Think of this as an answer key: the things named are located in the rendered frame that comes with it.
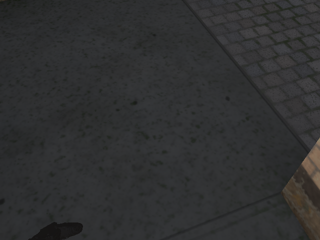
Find robot left hand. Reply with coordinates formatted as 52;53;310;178
28;222;83;240

